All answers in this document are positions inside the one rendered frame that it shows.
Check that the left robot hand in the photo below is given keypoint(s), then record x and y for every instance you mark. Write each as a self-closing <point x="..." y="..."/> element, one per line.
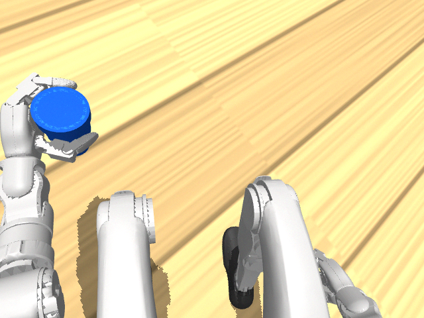
<point x="20" y="136"/>

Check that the right robot arm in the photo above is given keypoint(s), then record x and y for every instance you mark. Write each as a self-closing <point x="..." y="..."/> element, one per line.
<point x="352" y="302"/>

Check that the right robot hand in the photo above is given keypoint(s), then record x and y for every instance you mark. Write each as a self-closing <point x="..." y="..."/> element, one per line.
<point x="333" y="276"/>

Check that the left robot arm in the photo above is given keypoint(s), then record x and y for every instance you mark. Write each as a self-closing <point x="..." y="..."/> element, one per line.
<point x="29" y="285"/>

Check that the cup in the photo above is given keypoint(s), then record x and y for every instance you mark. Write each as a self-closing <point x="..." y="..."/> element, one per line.
<point x="62" y="113"/>

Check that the right robot foot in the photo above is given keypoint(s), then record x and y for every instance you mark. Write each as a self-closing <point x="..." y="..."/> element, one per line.
<point x="238" y="299"/>

